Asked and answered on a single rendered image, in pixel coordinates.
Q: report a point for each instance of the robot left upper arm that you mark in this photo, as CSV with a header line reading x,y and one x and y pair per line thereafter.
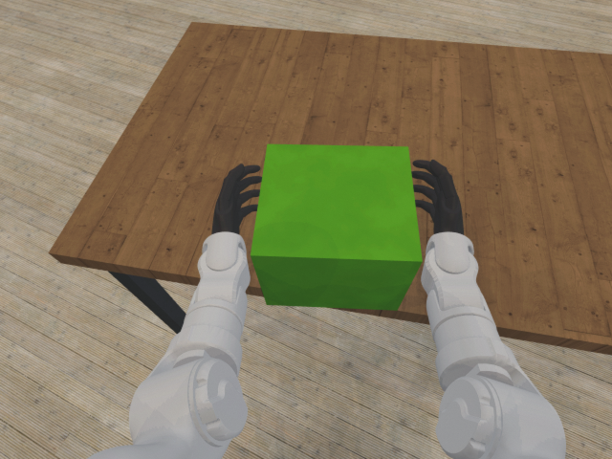
x,y
192,411

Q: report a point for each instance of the right robot hand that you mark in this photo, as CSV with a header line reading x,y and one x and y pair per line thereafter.
x,y
446,212

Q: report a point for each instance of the table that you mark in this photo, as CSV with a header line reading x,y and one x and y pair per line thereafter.
x,y
525,133

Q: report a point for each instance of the robot right forearm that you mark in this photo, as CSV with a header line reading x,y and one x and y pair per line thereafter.
x,y
460,320

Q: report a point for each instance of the robot left forearm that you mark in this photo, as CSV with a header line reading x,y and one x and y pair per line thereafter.
x,y
215,318

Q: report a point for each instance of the left robot hand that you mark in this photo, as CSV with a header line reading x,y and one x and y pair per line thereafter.
x,y
228,213

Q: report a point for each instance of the robot right upper arm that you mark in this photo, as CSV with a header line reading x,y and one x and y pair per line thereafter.
x,y
480,418

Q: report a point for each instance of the carton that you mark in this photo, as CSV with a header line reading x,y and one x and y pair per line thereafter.
x,y
336,226

